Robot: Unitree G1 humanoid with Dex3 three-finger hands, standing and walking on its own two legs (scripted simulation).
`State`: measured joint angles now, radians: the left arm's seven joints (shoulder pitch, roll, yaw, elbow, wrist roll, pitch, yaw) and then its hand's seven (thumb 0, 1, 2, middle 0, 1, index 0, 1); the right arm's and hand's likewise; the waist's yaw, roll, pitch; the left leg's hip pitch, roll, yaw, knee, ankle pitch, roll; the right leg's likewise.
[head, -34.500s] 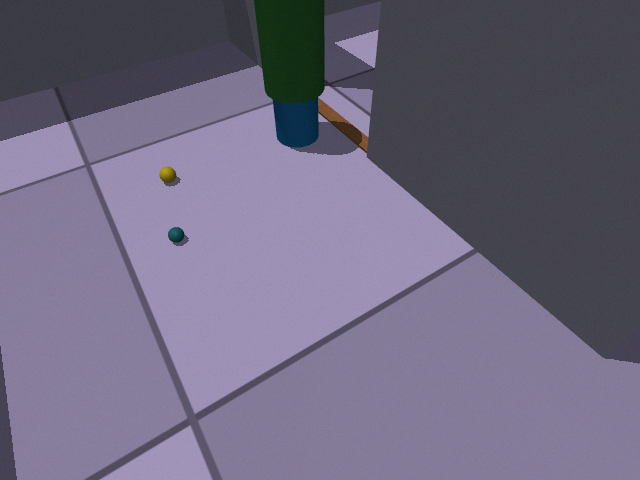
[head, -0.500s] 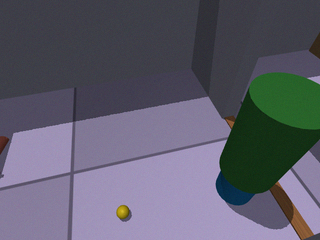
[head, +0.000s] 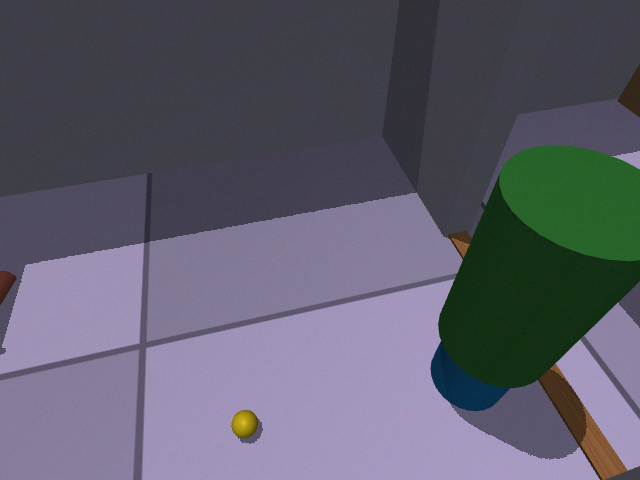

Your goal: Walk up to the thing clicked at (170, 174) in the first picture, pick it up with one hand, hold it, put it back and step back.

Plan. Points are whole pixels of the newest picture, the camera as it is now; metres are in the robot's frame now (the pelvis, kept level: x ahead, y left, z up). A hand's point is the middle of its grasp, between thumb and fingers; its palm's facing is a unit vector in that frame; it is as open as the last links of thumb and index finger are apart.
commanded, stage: stand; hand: left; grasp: from above
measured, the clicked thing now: (244, 423) +0.41 +0.25 -0.75
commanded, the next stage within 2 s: rise first in 0.74 s
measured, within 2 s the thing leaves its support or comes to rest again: neither
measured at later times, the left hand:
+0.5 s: hand out of the picture +0.07 +0.26 -0.15, palm faces -0.02 -0.93 -0.36, open 7.4 cm
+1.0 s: hand out of the picture +0.12 +0.25 -0.16, palm faces +0.04 -0.94 -0.34, open 8.1 cm
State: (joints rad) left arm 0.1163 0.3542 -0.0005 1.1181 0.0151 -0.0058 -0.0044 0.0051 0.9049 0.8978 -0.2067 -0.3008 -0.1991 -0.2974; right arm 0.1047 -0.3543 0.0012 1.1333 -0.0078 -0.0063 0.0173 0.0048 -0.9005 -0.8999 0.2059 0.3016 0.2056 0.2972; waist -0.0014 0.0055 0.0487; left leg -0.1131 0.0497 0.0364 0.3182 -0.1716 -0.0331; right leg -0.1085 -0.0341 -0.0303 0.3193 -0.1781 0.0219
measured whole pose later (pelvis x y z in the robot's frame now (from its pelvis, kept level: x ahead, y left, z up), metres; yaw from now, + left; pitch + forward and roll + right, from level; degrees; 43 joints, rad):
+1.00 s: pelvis -0.01 +0.00 -0.01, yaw +1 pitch +2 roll +0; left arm -0.02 0.33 0.09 1.10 0.04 -0.02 -0.01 0.01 0.71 0.93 -0.18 -0.49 -0.17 -0.49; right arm 0.19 -0.30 0.00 0.88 0.04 -0.04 -0.03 0.01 -0.92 -0.91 0.20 0.30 0.20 0.30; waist -0.01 0.00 0.06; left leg -0.29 0.04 0.01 0.47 -0.21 -0.03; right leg -0.28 -0.04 -0.04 0.47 -0.23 0.02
